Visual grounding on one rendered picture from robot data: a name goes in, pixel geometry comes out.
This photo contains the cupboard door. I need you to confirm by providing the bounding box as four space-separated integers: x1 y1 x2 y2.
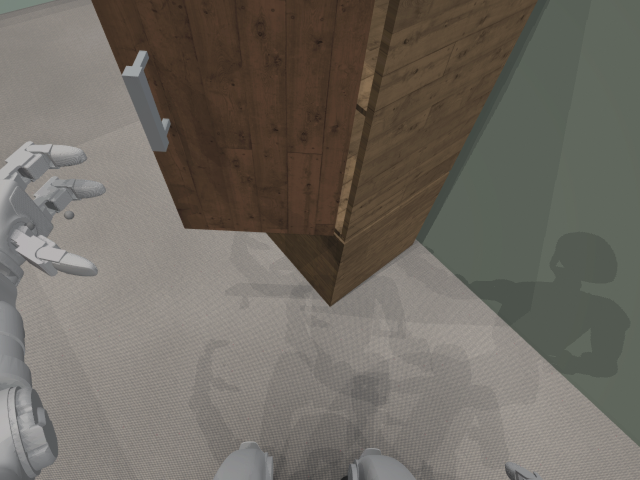
91 0 375 236

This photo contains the robot left shin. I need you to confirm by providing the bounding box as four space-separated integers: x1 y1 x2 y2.
239 441 261 450

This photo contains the robot left forearm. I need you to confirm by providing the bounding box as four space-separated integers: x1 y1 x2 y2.
0 250 32 391

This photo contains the robot shin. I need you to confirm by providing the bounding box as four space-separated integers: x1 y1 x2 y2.
239 441 261 450
358 448 381 460

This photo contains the robot left upper arm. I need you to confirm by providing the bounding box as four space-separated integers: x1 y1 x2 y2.
0 386 58 480

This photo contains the handle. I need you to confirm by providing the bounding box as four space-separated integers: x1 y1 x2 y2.
122 50 171 152

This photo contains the robot right shin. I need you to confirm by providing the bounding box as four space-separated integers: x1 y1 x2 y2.
358 448 381 460

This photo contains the robot left hand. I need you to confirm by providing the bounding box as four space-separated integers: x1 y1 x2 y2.
0 141 106 277

